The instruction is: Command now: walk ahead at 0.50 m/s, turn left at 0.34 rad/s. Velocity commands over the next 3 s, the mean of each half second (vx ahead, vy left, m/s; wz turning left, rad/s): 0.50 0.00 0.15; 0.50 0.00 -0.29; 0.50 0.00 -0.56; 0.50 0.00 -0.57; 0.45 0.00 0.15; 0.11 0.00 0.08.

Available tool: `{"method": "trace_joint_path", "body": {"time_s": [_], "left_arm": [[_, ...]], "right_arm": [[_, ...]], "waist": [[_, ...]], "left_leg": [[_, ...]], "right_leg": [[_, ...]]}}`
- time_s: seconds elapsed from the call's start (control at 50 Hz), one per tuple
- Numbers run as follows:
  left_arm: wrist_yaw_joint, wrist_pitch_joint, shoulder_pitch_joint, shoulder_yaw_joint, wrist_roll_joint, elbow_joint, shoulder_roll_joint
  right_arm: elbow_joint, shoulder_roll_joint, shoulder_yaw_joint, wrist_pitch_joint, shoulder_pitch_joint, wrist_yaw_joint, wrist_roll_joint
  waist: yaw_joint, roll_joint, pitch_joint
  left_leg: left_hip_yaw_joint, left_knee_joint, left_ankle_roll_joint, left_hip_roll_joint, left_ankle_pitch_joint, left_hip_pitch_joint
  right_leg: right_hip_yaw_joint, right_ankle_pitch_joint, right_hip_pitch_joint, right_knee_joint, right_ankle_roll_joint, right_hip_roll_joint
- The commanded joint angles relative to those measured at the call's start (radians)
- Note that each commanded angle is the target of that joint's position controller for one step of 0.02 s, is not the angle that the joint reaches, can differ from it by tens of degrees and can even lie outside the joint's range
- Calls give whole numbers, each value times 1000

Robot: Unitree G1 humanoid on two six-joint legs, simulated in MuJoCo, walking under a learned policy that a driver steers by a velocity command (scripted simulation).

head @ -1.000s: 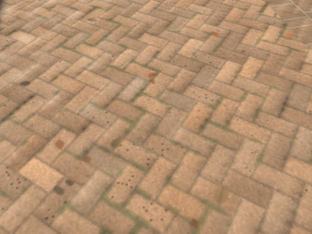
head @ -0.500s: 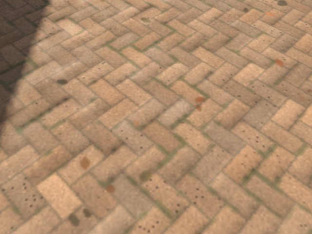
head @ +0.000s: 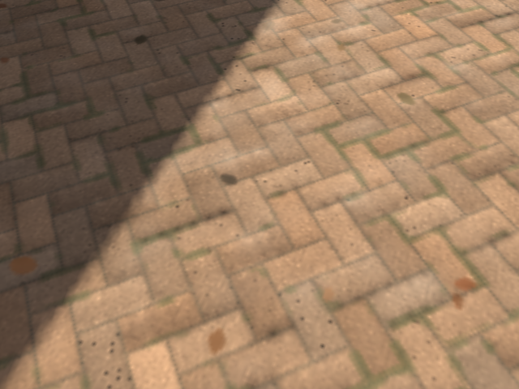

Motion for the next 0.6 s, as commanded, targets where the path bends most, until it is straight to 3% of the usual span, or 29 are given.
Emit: {"method": "trace_joint_path", "body": {"time_s": [0.02,0.1,0.16,0.18,0.2,0.22,0.24,0.26,0.28,0.3,0.32,0.34,0.38,0.42,0.5,0.54,0.6], "left_arm": [[0,-13,-63,33,-11,-52,158],[3,6,18,37,-29,-3,192],[4,26,47,42,-39,30,214],[6,31,40,44,-42,35,224],[10,37,25,43,-46,39,231],[14,40,28,35,-42,41,214],[17,35,25,12,-14,16,166],[7,16,130,-28,-2,-10,44],[-1,-3,64,-3,-26,5,146],[-6,-14,-22,9,-52,-31,181],[-1,-18,-64,6,-45,-37,168],[2,-16,-75,9,-27,-35,161],[0,6,-31,7,-23,-19,132],[2,26,-37,1,-17,-18,101],[0,29,-171,-8,-6,-56,82],[-10,21,-242,-16,-10,-71,69],[-25,18,-312,-21,-23,-89,73]], "right_arm": [[-75,-9,9,-24,-53,14,-5],[-111,5,22,-43,-189,37,-1],[-132,-23,15,-45,-222,45,1],[-127,-41,7,-46,-193,45,-3],[-103,-66,-9,-46,-106,42,-9],[-52,-111,-35,-43,45,34,-12],[-15,-183,-59,-35,222,18,-17],[-7,-263,-65,-34,234,16,-19],[-14,-169,-41,-39,235,18,-13],[-10,-138,-27,-46,174,20,-14],[-10,-116,-20,-51,115,22,-13],[-10,-90,-13,-55,66,25,-19],[-9,-62,-7,-66,25,27,-27],[12,-74,-11,-80,25,25,-18],[54,-102,-18,-81,64,10,-18],[74,-117,-20,-77,89,4,-15],[113,-139,-27,-75,136,1,-12]], "waist": [[-20,-112,12],[26,-108,45],[9,-130,49],[-20,-143,25],[-81,-147,-33],[-153,-132,-126],[-223,-35,-261],[-135,226,-382],[-182,123,-385],[-171,101,-230],[-140,39,-151],[-109,21,-98],[-55,33,-82],[-36,19,-53],[-66,0,6],[-91,1,24],[-122,4,38]], "left_leg": [[4,-176,-1,20,140,-32],[75,-356,12,1,203,28],[91,-427,50,-21,112,55],[108,-451,69,-43,83,119],[136,-491,93,-75,103,264],[148,-510,121,-98,141,493],[-47,-468,177,66,179,807],[-544,-585,336,304,-20,1060],[-622,-660,329,306,-115,1036],[-470,-678,291,270,-58,920],[-354,-696,268,224,44,790],[-278,-725,256,191,133,679],[-205,-789,256,160,206,560],[-146,-834,268,155,253,503],[-45,-873,244,121,255,491],[-1,-877,221,102,238,485],[38,-878,205,132,198,550]], "right_leg": [[147,245,28,-166,-164,-252],[104,263,70,-160,-151,-263],[105,383,161,-109,-133,-305],[92,518,177,-57,-121,-304],[59,679,167,52,-101,-284],[17,736,97,228,-72,-240],[-6,449,-129,527,-32,-193],[45,-313,-491,863,25,-8],[190,-379,-593,979,15,-39],[175,-300,-664,989,3,-83],[156,-209,-644,941,2,-124],[153,-149,-605,883,10,-149],[164,-86,-503,831,24,-173],[156,-50,-500,771,44,-176],[147,171,-548,528,66,-167],[128,277,-511,395,62,-142],[114,336,-493,301,44,-118]]}}
Next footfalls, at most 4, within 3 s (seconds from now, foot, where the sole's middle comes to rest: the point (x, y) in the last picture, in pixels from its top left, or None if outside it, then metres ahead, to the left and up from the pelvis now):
0.22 left None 0.29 0.15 -0.78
0.76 right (321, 345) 0.60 -0.07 -0.78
1.24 left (266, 248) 0.90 0.09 -0.78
1.76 right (382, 217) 1.04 -0.28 -0.78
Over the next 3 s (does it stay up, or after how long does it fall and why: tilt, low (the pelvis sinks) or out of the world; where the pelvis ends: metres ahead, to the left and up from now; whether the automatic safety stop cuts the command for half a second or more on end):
stays up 1.42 -0.45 -0.01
